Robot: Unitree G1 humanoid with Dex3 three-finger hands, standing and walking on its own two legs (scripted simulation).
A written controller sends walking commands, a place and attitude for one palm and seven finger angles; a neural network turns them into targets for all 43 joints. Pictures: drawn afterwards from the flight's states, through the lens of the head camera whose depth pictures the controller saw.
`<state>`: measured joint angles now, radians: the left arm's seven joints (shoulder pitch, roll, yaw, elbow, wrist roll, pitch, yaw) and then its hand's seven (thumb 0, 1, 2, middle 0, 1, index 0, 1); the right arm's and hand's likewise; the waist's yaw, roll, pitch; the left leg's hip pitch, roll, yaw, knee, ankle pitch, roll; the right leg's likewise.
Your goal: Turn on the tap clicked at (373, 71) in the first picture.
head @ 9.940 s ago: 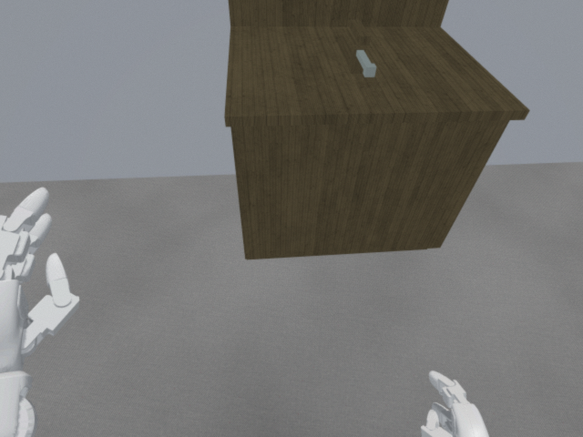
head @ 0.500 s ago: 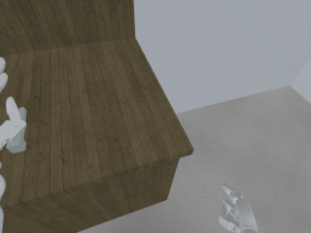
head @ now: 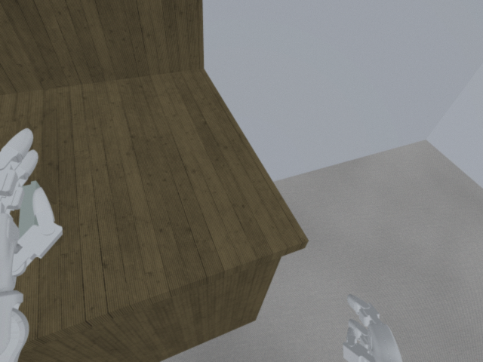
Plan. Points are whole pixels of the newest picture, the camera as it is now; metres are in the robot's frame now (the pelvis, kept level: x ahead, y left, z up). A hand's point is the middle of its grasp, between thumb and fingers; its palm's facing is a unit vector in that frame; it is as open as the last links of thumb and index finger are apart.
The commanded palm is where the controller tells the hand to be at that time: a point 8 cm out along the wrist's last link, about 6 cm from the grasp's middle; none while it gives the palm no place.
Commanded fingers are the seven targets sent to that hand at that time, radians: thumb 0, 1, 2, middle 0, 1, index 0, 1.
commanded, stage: come to a stop and stand still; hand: left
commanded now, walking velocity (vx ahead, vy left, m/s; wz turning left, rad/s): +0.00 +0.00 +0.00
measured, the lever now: (28, 243) +0.25 +0.35 +0.05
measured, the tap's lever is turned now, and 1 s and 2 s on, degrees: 0 0 0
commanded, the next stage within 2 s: look again from close up in 0.12 s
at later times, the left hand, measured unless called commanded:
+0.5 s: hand (44, 229) +0.22 +0.27 +0.16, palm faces +0.40 -0.85 -0.34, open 7.4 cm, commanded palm +0.16 +0.30 +0.18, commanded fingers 0.00 0.90 0.90 -0.20 -0.30 -0.20 -0.30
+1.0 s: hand (50, 270) +0.17 +0.24 +0.16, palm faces +0.41 -0.82 -0.40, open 7.4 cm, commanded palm +0.12 +0.27 +0.18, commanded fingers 0.00 0.90 0.90 -0.20 -0.30 -0.20 -0.30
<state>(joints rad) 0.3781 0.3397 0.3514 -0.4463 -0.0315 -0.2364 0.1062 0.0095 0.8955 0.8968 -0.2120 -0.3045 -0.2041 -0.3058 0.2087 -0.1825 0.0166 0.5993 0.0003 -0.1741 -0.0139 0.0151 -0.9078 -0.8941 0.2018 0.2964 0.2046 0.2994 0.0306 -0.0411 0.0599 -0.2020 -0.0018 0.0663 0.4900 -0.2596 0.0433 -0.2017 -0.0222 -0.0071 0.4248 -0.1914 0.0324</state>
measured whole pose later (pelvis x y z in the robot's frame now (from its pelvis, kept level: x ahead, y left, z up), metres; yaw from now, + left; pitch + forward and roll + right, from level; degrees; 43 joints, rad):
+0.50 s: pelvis +0.00 +0.01 +0.00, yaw +1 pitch -2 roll -2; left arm 0.40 0.36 0.36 -0.48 -0.04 -0.20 0.11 0.01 0.90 0.90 -0.21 -0.30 -0.20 -0.31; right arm 0.19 -0.18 0.01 0.57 0.01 -0.12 -0.02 0.01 -0.91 -0.89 0.20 0.30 0.21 0.30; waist 0.03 -0.04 0.09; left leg -0.19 -0.02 0.06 0.48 -0.26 0.06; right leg -0.17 -0.04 -0.01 0.40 -0.19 0.05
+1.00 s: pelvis -0.03 -0.02 -0.01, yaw +2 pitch +0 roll -1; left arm 0.45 0.38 0.39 -0.55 -0.06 -0.25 0.11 0.01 0.89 0.90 -0.21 -0.30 -0.21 -0.31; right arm 0.15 -0.19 0.00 0.56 0.00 -0.13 -0.03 0.01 -0.91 -0.89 0.20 0.30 0.21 0.30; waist 0.05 -0.02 0.13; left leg -0.34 0.01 0.02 0.59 -0.24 0.02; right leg -0.32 -0.01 -0.05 0.51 -0.19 0.00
